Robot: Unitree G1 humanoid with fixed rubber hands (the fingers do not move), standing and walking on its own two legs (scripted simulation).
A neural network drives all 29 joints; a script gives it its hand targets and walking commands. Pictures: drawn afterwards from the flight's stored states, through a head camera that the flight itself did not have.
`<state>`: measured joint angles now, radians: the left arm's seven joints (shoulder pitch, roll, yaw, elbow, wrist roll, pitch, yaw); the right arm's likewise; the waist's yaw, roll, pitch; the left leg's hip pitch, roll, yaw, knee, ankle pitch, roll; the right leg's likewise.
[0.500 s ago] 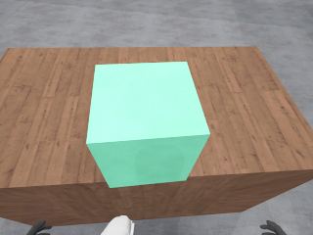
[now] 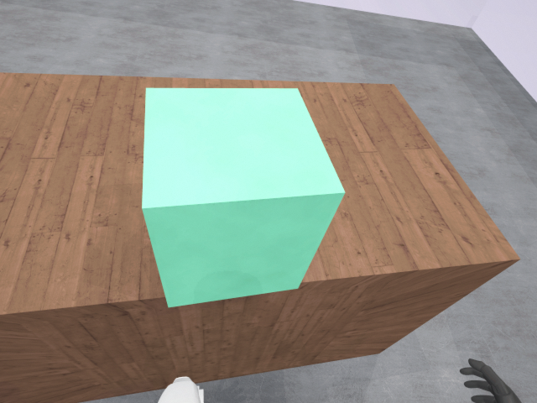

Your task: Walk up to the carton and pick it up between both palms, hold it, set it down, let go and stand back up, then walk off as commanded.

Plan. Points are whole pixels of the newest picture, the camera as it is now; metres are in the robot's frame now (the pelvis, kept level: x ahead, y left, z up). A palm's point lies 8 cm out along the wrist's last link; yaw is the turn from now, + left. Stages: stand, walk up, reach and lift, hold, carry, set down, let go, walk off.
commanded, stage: walk up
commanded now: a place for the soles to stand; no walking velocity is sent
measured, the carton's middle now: (231, 200) +0.38 +0.06 +0.09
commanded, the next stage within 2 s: none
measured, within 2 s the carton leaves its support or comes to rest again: neither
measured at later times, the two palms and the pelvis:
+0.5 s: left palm out of the picture +0.08 +0.28 -0.08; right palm out of the picture +0.08 -0.35 -0.05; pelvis -0.01 -0.03 +0.02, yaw +5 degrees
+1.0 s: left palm out of the picture +0.01 +0.31 -0.08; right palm out of the picture +0.07 -0.34 -0.09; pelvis -0.03 -0.04 +0.01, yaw +9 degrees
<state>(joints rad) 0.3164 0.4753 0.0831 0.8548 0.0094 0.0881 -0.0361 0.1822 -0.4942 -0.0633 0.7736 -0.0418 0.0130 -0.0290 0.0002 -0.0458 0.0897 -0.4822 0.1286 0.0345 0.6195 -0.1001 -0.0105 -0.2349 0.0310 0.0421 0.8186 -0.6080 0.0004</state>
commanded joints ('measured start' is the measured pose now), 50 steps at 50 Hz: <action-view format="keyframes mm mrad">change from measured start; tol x32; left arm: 1 175 204 84 22 45 -22 7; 7 -188 151 49 -108 41 -72 16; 50 -130 121 -7 52 -9 -123 46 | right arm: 1 19 -115 -37 -43 22 18 -9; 50 -87 -95 5 77 28 -31 39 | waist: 1 55 -78 55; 50 61 102 -61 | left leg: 1 -185 -73 -94 103 -633 59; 7 -20 -192 -148 480 -278 19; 14 129 -167 5 -272 -145 37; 17 657 178 -570 -212 307 243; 24 315 4 -210 -173 569 174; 33 20 -154 -188 308 -477 44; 43 285 -138 -38 -120 -212 27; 47 -29 125 -482 -385 -498 197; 50 137 6 -224 -206 -77 103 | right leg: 1 2 -146 237 -529 -142 -103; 5 -450 -253 297 -633 5 -175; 14 311 -222 54 -128 809 -148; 18 -299 -79 37 132 -16 -36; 29 98 -16 -107 -301 461 -18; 33 7 -421 387 -568 100 -190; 50 41 -103 3 -266 408 -43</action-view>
